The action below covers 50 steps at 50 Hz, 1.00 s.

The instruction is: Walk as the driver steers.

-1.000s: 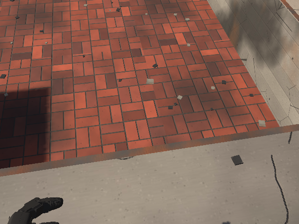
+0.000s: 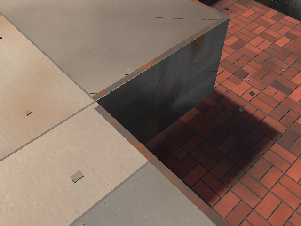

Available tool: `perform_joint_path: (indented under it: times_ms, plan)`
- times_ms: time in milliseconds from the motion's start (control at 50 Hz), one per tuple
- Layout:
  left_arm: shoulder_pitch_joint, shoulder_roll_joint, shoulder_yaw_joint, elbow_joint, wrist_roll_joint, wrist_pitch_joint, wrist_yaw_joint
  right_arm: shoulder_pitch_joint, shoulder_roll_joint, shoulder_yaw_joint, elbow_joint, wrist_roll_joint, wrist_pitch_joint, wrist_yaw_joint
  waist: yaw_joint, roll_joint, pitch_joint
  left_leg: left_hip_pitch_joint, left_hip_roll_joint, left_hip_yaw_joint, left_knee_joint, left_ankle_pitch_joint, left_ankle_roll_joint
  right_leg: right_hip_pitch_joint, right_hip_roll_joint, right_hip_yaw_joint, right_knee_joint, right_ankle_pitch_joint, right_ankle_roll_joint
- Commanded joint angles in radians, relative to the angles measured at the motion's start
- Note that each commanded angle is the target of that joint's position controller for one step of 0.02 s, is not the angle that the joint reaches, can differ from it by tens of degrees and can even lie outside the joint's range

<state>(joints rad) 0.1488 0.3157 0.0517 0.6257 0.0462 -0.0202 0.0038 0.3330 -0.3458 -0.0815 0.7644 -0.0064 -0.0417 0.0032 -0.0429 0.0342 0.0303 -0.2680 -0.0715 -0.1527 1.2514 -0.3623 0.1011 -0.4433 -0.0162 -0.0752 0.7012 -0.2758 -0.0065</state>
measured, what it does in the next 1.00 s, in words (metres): walks ahead, turning left: left foot, then right foot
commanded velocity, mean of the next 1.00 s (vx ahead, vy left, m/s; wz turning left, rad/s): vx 0.87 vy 0.00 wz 1.00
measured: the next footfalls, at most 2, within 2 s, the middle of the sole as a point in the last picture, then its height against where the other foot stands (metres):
left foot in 0.38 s outside the picture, level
right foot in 0.76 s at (112, 151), level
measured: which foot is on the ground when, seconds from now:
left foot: up 0.00-0.36, down 0.38-0.76, up 0.78-1.00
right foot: down 0.00-0.38, up 0.40-0.74, down 0.76-1.00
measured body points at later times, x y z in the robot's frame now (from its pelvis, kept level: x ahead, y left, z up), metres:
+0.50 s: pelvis +0.38 +0.10 +0.00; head +0.41 +0.10 +0.45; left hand +0.36 +0.38 -0.10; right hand +0.61 -0.11 -0.12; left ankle +0.41 +0.12 -0.71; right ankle +0.34 -0.10 -0.60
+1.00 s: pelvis +0.72 +0.28 +0.02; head +0.72 +0.30 +0.47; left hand +0.50 +0.45 -0.10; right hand +1.09 +0.32 -0.02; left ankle +0.65 +0.36 -0.60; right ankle +0.82 +0.17 -0.71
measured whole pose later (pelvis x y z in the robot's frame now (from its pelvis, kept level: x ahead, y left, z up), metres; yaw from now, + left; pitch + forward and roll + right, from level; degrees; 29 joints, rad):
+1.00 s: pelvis +0.72 +0.28 +0.02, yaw +57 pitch +0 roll -3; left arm 0.42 0.30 0.04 0.75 0.04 -0.10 -0.02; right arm 0.05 -0.41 -0.07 0.63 -0.03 0.02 0.07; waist 0.06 0.04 0.02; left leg -0.69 0.05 -0.03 1.32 -0.18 0.05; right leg -0.12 -0.04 -0.20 0.39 -0.26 0.03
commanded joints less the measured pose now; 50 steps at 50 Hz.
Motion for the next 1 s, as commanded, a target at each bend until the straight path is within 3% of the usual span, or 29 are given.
perform_joint_path:
  times_ms: [20, 80, 140, 220, 260, 300, 340, 360, 380, 400, 420, 480, 540, 600, 640, 700, 720, 740, 760, 780, 800, 820, 840, 860, 880, 900, 920, 960, 1000]
  plan:
    - [0.124, 0.078, 0.026, -0.015, 0.006, -0.016, 0.008, -0.069, -0.016, 0.011, -0.107, -0.023, 0.002, 0.022, 0.055, -0.104, -0.041, -0.421, 0.123, 0.039, 0.168, 0.106, -0.012, 0.315, -0.305, 0.443, -0.423, -0.253, -0.082]
    - [0.183, 0.069, 0.017, 0.037, -0.016, -0.057, -0.003, -0.131, 0.011, 0.026, -0.140, -0.023, 0.043, 0.053, 0.025, -0.130, 0.013, -0.444, 0.151, 0.037, 0.143, 0.160, -0.028, 0.229, -0.309, 0.240, -0.468, -0.042, -0.073]
    - [0.215, 0.072, 0.012, 0.061, -0.014, -0.070, 0.001, -0.228, 0.004, 0.029, -0.169, -0.013, 0.061, 0.068, 0.020, -0.106, 0.060, -0.552, 0.145, 0.037, 0.091, 0.302, -0.027, 0.288, -0.304, 0.064, -0.459, 0.153, -0.056]
    - [0.259, 0.084, 0.009, 0.093, -0.011, -0.067, 0.008, -0.414, 0.017, 0.054, -0.208, -0.006, 0.050, 0.096, 0.047, -0.071, 0.137, -0.472, 0.128, 0.204, -0.277, 0.367, 0.013, 0.298, -0.243, -0.168, -0.505, 0.309, -0.013]
    - [0.304, 0.132, 0.020, 0.120, -0.012, -0.065, 0.017, -0.463, 0.019, 0.058, -0.211, -0.004, 0.044, 0.107, 0.059, -0.071, 0.149, -0.363, 0.089, 0.300, -0.425, 0.306, 0.052, 0.362, -0.235, -0.234, -0.501, 0.637, -0.010]
    - [0.311, 0.192, 0.033, 0.133, -0.012, -0.056, 0.024, -0.378, -0.011, 0.043, -0.182, -0.003, 0.043, 0.084, 0.007, -0.106, 0.068, -0.249, 0.013, 0.348, -0.455, 0.214, 0.091, 0.498, -0.256, -0.245, -0.378, 1.157, -0.013]
    - [0.250, 0.250, 0.049, 0.116, -0.006, -0.018, 0.017, -0.116, -0.090, 0.006, -0.099, 0.014, 0.034, 0.055, -0.122, -0.138, -0.072, 0.020, -0.044, 0.339, -0.497, 0.142, 0.136, 0.506, -0.284, -0.226, -0.066, 1.365, -0.032]
    - [0.211, 0.247, 0.048, 0.099, -0.005, -0.003, 0.009, 0.109, -0.136, -0.027, -0.017, 0.010, 0.029, 0.035, -0.213, -0.095, -0.175, 0.316, -0.076, 0.280, -0.579, 0.142, 0.157, 0.365, -0.267, -0.203, 0.224, 1.205, -0.022]
    - [0.224, 0.163, 0.028, 0.103, 0.005, -0.002, -0.011, 0.108, -0.192, -0.052, 0.006, 0.006, 0.045, 0.010, -0.151, 0.073, -0.163, 0.500, 0.026, 0.068, -0.604, 0.003, 0.179, 0.074, -0.132, -0.188, 0.551, 0.313, 0.021]
    - [0.209, 0.093, 0.008, -0.008, -0.003, -0.011, -0.015, -0.018, -0.275, -0.064, -0.052, 0.005, 0.064, 0.016, -0.033, 0.203, -0.208, 0.628, 0.231, -0.481, -0.780, -0.077, 0.346, -0.278, 0.067, -0.072, 0.846, -0.231, 0.100]
    - [0.078, 0.129, 0.002, -0.057, -0.001, -0.031, -0.007, -0.016, -0.235, -0.058, -0.076, -0.004, 0.070, 0.013, -0.084, 0.046, -0.183, 0.583, 0.264, -0.567, -0.907, -0.051, 0.356, -0.383, 0.034, 0.079, 0.838, -0.164, 0.095]
    - [0.094, 0.129, -0.014, -0.028, 0.023, -0.049, -0.002, -0.017, -0.174, -0.041, -0.011, -0.003, 0.022, -0.009, 0.025, -0.084, -0.030, 0.264, 0.198, -0.410, -0.973, 0.048, 0.298, -0.255, -0.084, 0.116, 0.613, -0.168, 0.061]
    - [0.119, 0.109, -0.016, 0.002, 0.036, -0.007, -0.014, -0.061, -0.109, -0.011, -0.021, -0.002, -0.016, -0.009, 0.082, -0.077, 0.016, 0.010, 0.129, -0.302, -0.979, 0.135, 0.276, -0.128, -0.113, 0.108, 0.447, -0.236, 0.100]
    - [-0.027, 0.051, -0.040, -0.061, 0.011, -0.007, -0.020, -0.081, -0.112, -0.015, -0.033, -0.026, -0.035, -0.009, 0.052, -0.047, 0.071, -0.152, 0.081, -0.285, -1.041, 0.102, 0.229, -0.023, -0.097, 0.090, 0.229, 0.039, 0.113]
    - [-0.116, 0.036, -0.052, -0.098, -0.003, -0.014, -0.026, -0.059, -0.129, -0.024, -0.026, -0.014, -0.047, -0.002, 0.013, -0.038, 0.091, -0.173, 0.070, -0.283, -1.060, 0.178, 0.197, 0.063, -0.072, 0.088, 0.075, 0.225, 0.098]
    - [-0.100, 0.072, -0.040, -0.120, -0.007, -0.023, -0.013, 0.003, -0.169, -0.042, 0.017, 0.003, -0.039, 0.006, -0.013, -0.032, 0.049, -0.019, 0.043, -0.258, -0.868, 0.701, 0.124, 0.172, 0.056, 0.044, -0.089, 0.219, 0.055]
    - [-0.005, 0.091, -0.033, -0.106, 0.003, -0.039, -0.008, -0.026, -0.186, -0.045, 0.016, 0.005, -0.033, 0.003, 0.032, -0.081, -0.001, -0.022, 0.039, -0.281, -0.764, 0.781, 0.104, 0.310, 0.097, 0.031, -0.138, 0.210, 0.039]
    - [0.154, 0.092, -0.025, -0.074, 0.001, -0.063, -0.013, -0.034, -0.211, -0.051, 0.017, 0.001, -0.038, -0.001, 0.118, -0.105, -0.091, -0.032, -0.003, -0.266, -0.582, 0.725, 0.085, 0.481, 0.085, 0.030, -0.246, 0.287, 0.021]
    - [0.298, 0.145, -0.005, -0.042, -0.003, -0.074, -0.006, -0.070, -0.191, -0.045, 0.003, 0.000, -0.046, -0.001, 0.193, -0.096, -0.182, -0.110, -0.045, -0.228, -0.381, 0.571, 0.049, 0.658, 0.007, 0.076, -0.216, 0.250, 0.003]
    - [0.378, 0.172, 0.001, -0.065, -0.047, -0.110, 0.030, -0.042, 0.053, 0.037, -0.052, 0.004, -0.025, -0.003, 0.216, -0.240, -0.322, -0.322, -0.133, -0.211, -0.030, -0.216, -0.005, 0.930, -0.293, 0.404, -0.185, 0.430, -0.059]
    - [0.391, 0.234, 0.008, -0.067, -0.022, -0.117, 0.028, -0.034, -0.017, 0.043, -0.119, 0.037, -0.010, -0.002, 0.170, -0.471, -0.490, -0.446, -0.113, -0.135, 0.261, -0.280, -0.070, 0.983, -0.561, 0.918, -0.276, 0.383, -0.232]
    - [0.269, 0.146, -0.004, -0.114, -0.012, -0.115, 0.035, -0.102, -0.127, 0.014, -0.120, 0.042, 0.019, -0.009, 0.175, -0.296, -0.370, -0.465, -0.017, -0.107, 0.296, -0.195, -0.117, 0.837, -0.529, 0.815, -0.315, 0.410, -0.232]
    - [0.218, 0.110, -0.008, -0.105, -0.008, -0.107, 0.036, -0.204, -0.152, 0.010, -0.140, 0.039, 0.037, -0.006, 0.165, -0.158, -0.226, -0.472, 0.032, -0.040, 0.262, -0.116, -0.120, 0.685, -0.461, 0.586, -0.325, 0.379, -0.182]
    - [0.206, 0.113, -0.002, -0.085, -0.014, -0.100, 0.030, -0.203, -0.101, 0.025, -0.152, 0.028, 0.049, 0.002, 0.129, -0.054, -0.170, -0.453, 0.077, 0.007, 0.243, -0.084, -0.104, 0.583, -0.402, 0.470, -0.362, 0.255, -0.148]
    - [0.167, 0.107, -0.008, -0.056, -0.032, -0.089, 0.029, -0.193, -0.073, 0.033, -0.164, 0.031, 0.057, 0.015, 0.088, -0.038, -0.079, -0.461, 0.122, 0.036, 0.182, -0.063, -0.090, 0.468, -0.337, 0.372, -0.423, 0.097, -0.134]
    - [0.250, 0.082, -0.003, -0.005, 0.005, -0.077, 0.006, -0.191, -0.086, 0.015, -0.129, -0.046, 0.051, 0.040, 0.097, 0.086, -0.038, -0.407, 0.128, 0.058, 0.107, 0.050, -0.061, 0.337, -0.310, 0.280, -0.467, 0.038, -0.118]
    - [0.270, 0.091, 0.004, 0.021, 0.002, -0.082, -0.007, -0.212, -0.034, 0.025, -0.157, -0.045, 0.052, 0.061, 0.093, -0.017, -0.011, -0.424, 0.134, 0.074, 0.112, 0.101, -0.050, 0.316, -0.300, 0.237, -0.501, 0.028, -0.118]
    - [0.268, 0.055, 0.001, 0.062, -0.013, -0.095, -0.022, -0.279, -0.005, 0.032, -0.204, -0.030, 0.057, 0.085, 0.081, -0.104, 0.001, -0.509, 0.157, 0.063, 0.105, 0.223, -0.042, 0.336, -0.304, 0.159, -0.537, 0.031, -0.124]
    - [0.270, 0.040, 0.005, 0.110, -0.012, -0.103, -0.038, -0.330, -0.001, 0.037, -0.229, -0.025, 0.052, 0.085, 0.075, -0.112, 0.044, -0.586, 0.189, 0.092, 0.061, 0.301, -0.039, 0.359, -0.309, 0.077, -0.558, 0.047, -0.104]
Velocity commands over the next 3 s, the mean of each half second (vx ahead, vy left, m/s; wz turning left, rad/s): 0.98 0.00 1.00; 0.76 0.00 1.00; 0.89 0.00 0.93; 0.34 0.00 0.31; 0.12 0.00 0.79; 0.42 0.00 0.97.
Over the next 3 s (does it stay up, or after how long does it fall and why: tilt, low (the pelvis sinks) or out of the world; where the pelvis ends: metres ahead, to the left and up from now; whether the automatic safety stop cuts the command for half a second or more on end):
stays up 0.64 1.23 -0.01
